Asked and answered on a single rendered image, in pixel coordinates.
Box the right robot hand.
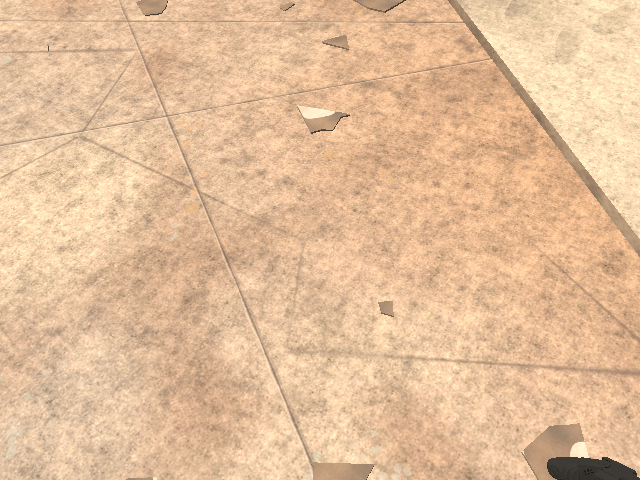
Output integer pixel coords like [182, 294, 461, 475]
[547, 457, 640, 480]

